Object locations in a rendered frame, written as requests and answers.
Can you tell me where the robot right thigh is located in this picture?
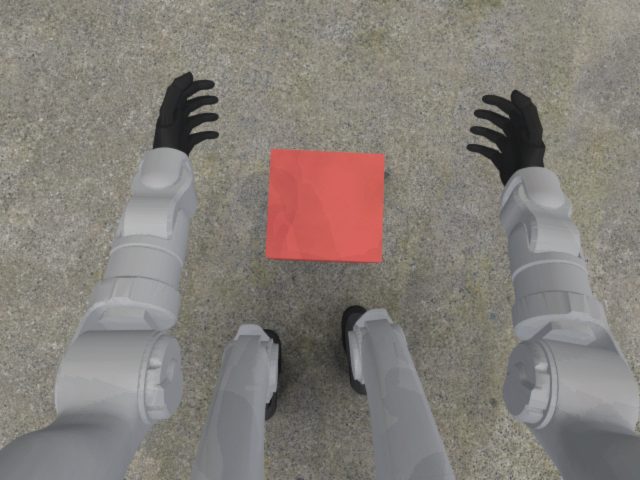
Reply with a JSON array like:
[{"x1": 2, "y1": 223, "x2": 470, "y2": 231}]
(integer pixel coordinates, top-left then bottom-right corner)
[{"x1": 348, "y1": 319, "x2": 456, "y2": 480}]

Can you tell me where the robot right upper arm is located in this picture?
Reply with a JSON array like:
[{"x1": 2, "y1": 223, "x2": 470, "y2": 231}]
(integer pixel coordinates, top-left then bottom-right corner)
[{"x1": 502, "y1": 338, "x2": 640, "y2": 480}]

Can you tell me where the left robot hand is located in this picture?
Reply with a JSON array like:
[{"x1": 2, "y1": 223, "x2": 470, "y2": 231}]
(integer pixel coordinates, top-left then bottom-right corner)
[{"x1": 153, "y1": 72, "x2": 219, "y2": 157}]

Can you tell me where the right robot hand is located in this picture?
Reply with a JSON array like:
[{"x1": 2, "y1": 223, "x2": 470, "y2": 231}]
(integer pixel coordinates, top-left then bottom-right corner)
[{"x1": 466, "y1": 90, "x2": 546, "y2": 186}]

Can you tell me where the carton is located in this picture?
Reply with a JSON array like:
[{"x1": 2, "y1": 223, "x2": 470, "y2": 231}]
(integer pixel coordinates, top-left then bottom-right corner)
[{"x1": 265, "y1": 149, "x2": 385, "y2": 263}]

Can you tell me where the left robot shin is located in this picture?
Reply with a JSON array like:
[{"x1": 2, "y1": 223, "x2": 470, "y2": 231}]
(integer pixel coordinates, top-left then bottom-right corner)
[{"x1": 221, "y1": 324, "x2": 273, "y2": 403}]

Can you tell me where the left robot forearm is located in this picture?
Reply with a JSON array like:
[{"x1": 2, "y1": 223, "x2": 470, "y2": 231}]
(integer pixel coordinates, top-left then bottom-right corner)
[{"x1": 54, "y1": 147, "x2": 198, "y2": 414}]

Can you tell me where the robot left upper arm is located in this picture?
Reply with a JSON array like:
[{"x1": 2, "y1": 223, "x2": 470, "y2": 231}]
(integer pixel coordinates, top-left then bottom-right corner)
[{"x1": 0, "y1": 330, "x2": 184, "y2": 480}]

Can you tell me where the right robot forearm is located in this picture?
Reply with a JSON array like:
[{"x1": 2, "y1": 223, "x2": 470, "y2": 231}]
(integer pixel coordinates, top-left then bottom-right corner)
[{"x1": 499, "y1": 167, "x2": 640, "y2": 426}]

